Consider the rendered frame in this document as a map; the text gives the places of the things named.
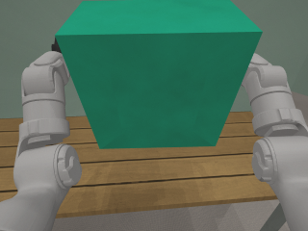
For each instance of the robot left forearm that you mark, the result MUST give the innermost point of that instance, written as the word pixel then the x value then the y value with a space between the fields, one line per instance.
pixel 43 103

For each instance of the robot left upper arm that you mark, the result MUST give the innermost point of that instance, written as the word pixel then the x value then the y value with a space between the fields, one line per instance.
pixel 43 176

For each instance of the robot left hand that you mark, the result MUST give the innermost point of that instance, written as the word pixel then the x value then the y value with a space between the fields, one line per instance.
pixel 55 47

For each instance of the robot right forearm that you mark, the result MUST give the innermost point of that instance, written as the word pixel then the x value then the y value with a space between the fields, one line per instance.
pixel 271 101

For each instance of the carton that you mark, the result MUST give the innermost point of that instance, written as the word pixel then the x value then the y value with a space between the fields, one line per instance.
pixel 157 73

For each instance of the table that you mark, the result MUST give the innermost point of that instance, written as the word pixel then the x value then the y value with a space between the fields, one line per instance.
pixel 126 180

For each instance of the robot right upper arm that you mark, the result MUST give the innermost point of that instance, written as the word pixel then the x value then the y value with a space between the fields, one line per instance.
pixel 282 162

